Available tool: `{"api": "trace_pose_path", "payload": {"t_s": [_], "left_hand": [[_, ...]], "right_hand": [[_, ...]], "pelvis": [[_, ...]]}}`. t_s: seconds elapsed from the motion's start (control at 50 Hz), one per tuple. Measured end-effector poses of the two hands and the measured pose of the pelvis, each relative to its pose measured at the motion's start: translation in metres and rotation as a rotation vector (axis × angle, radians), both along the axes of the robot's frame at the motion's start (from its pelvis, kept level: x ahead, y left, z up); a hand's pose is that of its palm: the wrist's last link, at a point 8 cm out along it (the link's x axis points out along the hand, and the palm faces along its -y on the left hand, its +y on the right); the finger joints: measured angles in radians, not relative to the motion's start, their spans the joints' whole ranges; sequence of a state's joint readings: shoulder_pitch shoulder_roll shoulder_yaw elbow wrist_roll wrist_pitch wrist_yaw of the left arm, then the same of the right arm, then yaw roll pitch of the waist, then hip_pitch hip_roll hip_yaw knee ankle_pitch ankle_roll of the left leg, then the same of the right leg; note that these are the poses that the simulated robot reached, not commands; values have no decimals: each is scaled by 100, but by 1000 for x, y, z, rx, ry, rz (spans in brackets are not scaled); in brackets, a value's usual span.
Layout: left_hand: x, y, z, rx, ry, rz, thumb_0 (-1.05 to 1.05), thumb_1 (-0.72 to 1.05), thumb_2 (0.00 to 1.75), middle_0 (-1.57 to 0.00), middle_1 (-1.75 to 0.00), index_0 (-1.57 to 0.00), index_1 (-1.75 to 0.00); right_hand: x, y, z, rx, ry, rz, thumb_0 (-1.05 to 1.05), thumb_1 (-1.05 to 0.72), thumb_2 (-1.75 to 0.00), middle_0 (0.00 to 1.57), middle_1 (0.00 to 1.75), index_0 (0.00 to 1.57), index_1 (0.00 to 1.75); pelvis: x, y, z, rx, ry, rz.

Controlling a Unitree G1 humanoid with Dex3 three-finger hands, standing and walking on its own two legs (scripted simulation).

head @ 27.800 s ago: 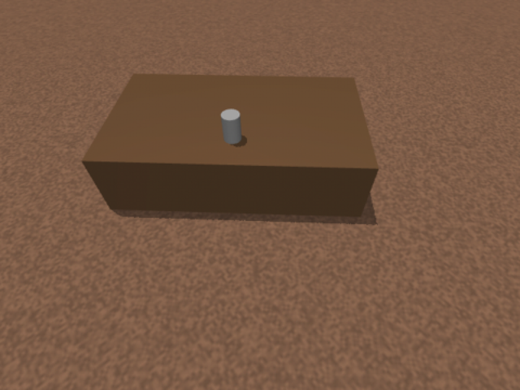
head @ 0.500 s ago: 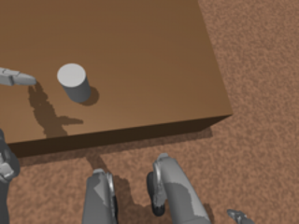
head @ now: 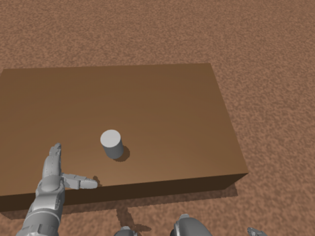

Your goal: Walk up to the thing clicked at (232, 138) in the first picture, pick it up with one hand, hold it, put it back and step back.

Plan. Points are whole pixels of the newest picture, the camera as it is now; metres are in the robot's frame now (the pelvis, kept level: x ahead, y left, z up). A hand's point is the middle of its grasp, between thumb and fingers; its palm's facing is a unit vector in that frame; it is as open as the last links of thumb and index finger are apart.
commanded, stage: home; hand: left
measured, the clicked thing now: (112, 144) +0.51 +0.15 -0.32
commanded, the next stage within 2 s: none
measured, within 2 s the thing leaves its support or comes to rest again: neither
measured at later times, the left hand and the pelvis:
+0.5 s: hand (82, 234) +0.17 +0.17 -0.05, palm faces +0.15 -0.95 -0.25, open 17.1 cm; pelvis +0.02 -0.02 +0.03, yaw +2 degrees
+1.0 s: hand out of the picture +0.13 +0.21 -0.08, palm faces +0.00 -0.94 -0.34, open 17.5 cm; pelvis +0.01 -0.01 +0.04, yaw +2 degrees
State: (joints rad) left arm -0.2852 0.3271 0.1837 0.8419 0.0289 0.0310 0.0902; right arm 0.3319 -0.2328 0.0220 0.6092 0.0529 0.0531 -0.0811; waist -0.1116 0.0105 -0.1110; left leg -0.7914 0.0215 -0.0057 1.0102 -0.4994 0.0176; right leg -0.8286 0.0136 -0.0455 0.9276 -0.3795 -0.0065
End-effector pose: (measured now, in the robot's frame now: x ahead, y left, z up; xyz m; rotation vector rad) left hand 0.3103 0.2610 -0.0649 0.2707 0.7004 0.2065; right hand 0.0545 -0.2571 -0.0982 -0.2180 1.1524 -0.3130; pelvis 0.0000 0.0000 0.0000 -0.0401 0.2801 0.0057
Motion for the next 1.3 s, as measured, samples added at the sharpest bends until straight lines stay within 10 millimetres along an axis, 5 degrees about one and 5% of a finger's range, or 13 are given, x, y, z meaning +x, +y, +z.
{"api": "trace_pose_path", "payload": {"t_s": [0.28,0.48,0.74,0.86,1.1,1.3], "left_hand": [[-109,-28,37,-33,15,29,-1,-45,11,-8,-8,-8,-8],[-165,-44,41,-74,66,76,-1,-47,10,-6,-7,-7,-7],[-153,-47,51,-48,18,39,-1,-53,6,-5,-5,-6,-5],[-160,-40,36,-14,68,-33,-1,-54,6,-5,-5,-6,-5],[-222,13,26,53,310,36,-1,-57,4,-5,-5,-6,-4],[-269,24,24,57,440,109,-1,-57,3,-5,-5,-5,-4]], "right_hand": [[115,11,43,13,-341,138,1,-90,-90,20,30,20,30],[148,24,59,22,-446,213,1,-90,-90,20,30,20,30],[115,12,52,-9,-415,175,1,-90,-90,20,30,20,30],[93,5,41,-21,-296,226,1,-90,-90,20,30,20,30],[39,-23,30,16,-60,190,1,-90,-90,20,30,20,30],[14,-22,29,43,39,183,1,-90,-90,20,30,20,30]], "pelvis": [[17,-7,24,17,-134,17],[18,-15,26,27,-170,35],[13,-15,25,26,-183,32],[7,-13,28,34,-227,28],[5,-6,50,51,-313,35],[-4,-7,61,54,-347,45]]}}
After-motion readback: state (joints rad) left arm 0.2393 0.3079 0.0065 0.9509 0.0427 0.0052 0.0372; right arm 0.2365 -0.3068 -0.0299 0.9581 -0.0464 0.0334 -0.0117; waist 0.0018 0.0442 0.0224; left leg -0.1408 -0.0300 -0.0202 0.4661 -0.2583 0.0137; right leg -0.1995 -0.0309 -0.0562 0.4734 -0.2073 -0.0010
